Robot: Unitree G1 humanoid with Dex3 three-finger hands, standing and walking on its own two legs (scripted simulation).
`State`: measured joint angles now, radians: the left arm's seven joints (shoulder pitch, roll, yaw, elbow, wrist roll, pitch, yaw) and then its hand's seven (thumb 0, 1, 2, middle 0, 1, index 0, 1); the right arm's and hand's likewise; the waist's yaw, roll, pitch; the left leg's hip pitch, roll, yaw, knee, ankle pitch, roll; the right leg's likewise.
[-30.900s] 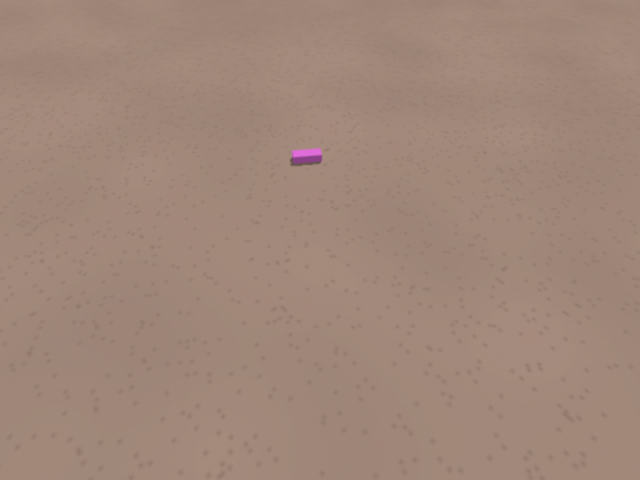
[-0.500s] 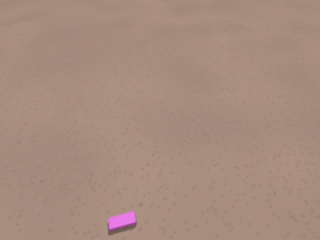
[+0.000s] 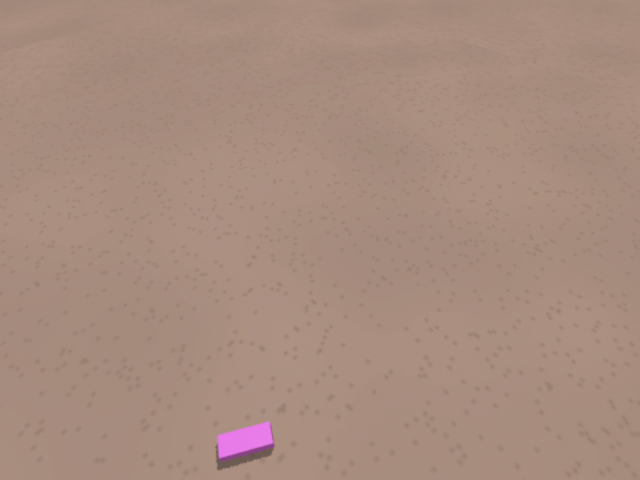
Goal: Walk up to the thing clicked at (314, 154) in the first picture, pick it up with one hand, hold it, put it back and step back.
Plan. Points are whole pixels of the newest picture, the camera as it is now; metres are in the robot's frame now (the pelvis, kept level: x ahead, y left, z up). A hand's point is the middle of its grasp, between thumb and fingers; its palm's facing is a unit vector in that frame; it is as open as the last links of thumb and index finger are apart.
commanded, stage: stand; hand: left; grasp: from above
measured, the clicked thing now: (246, 441) +0.38 +0.25 -0.76
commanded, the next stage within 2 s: rise first in 0.26 s
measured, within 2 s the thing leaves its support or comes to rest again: neither
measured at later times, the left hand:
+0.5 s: hand out of the picture +0.12 +0.25 -0.16, palm faces +0.04 -0.94 -0.33, open 7.8 cm
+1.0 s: hand out of the picture +0.12 +0.27 -0.23, palm faces -0.14 -0.88 -0.46, open 13.8 cm
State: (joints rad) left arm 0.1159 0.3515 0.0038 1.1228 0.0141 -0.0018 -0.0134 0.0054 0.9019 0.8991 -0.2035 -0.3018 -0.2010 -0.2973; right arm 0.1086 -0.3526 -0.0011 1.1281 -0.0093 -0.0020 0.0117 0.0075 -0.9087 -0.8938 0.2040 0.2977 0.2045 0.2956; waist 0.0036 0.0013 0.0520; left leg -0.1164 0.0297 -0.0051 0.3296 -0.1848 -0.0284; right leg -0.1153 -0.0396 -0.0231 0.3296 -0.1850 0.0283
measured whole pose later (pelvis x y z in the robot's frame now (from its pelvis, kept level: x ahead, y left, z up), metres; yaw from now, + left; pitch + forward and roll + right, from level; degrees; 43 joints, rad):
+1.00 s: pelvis -0.02 +0.01 -0.09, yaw -1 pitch +16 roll -2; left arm 0.16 0.31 0.17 0.64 0.26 0.13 0.02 0.00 -0.48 0.93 -0.17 -0.99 -0.16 -0.99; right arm 0.22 -0.24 -0.05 0.61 0.00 -0.11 0.00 0.01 -0.93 -0.90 0.20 0.30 0.20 0.30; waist -0.02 0.00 -0.08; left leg -0.87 0.04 -0.02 1.09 -0.50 -0.02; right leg -0.85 -0.03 -0.01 1.05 -0.47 0.04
